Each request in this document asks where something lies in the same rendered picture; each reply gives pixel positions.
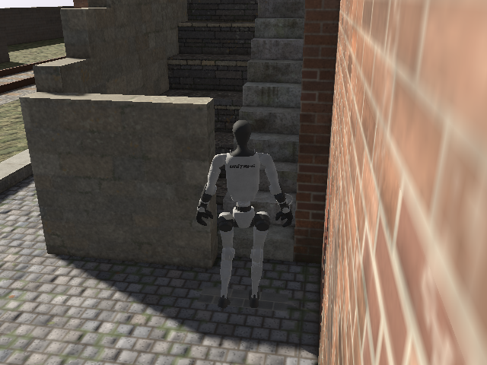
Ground stairs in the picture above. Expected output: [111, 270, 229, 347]
[217, 0, 305, 262]

